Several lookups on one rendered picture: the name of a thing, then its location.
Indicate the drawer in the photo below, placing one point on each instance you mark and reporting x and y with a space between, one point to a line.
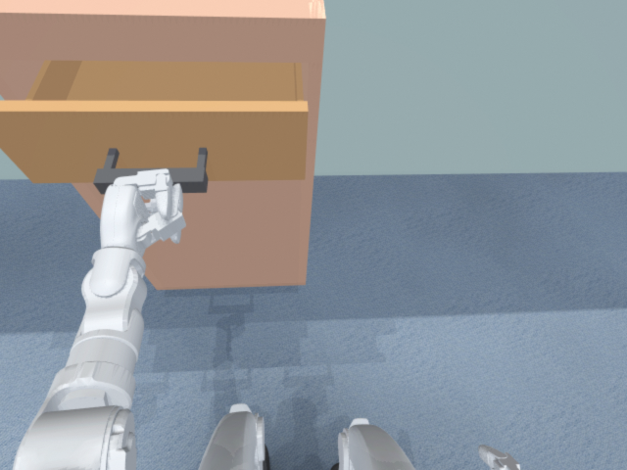
251 117

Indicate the right robot thigh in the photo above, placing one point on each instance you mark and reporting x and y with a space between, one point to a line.
368 447

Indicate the left robot thigh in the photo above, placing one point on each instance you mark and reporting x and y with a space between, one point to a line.
237 443

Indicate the robot right hand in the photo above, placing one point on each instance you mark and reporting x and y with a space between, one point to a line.
496 459

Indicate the cabinet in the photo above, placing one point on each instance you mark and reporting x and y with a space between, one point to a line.
248 233

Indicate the left robot forearm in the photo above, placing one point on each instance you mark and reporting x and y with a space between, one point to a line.
99 371

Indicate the handle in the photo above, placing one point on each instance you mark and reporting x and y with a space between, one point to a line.
191 179

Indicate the robot thigh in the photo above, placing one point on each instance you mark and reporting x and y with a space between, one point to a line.
368 447
237 443

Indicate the robot left hand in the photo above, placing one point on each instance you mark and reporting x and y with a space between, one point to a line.
124 211

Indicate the robot left upper arm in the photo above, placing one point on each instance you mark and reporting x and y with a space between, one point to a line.
94 438

